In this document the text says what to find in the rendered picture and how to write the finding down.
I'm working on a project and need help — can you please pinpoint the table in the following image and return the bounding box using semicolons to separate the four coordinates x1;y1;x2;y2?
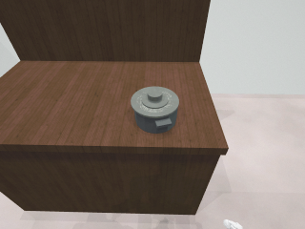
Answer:
0;0;229;216

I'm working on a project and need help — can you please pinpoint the knob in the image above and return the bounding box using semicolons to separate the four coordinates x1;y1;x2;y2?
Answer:
147;88;163;102

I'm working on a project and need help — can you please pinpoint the right robot hand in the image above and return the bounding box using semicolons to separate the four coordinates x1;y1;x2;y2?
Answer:
223;219;243;229

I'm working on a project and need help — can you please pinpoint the pot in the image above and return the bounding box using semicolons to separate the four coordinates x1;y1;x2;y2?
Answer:
134;109;178;134

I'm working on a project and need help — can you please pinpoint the lid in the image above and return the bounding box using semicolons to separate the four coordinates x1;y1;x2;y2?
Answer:
131;86;179;118

